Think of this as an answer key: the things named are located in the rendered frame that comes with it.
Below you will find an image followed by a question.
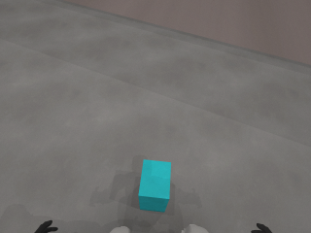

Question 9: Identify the left robot hand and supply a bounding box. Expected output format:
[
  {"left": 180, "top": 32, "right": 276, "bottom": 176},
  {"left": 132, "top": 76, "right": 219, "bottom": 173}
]
[{"left": 34, "top": 220, "right": 58, "bottom": 233}]

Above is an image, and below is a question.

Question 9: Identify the right robot hand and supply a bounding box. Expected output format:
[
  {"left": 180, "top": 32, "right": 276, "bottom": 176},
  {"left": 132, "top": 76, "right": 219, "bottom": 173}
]
[{"left": 251, "top": 223, "right": 272, "bottom": 233}]

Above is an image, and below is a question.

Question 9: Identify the carton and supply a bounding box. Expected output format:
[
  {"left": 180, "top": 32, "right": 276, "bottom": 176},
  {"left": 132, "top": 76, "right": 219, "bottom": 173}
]
[{"left": 138, "top": 159, "right": 171, "bottom": 213}]

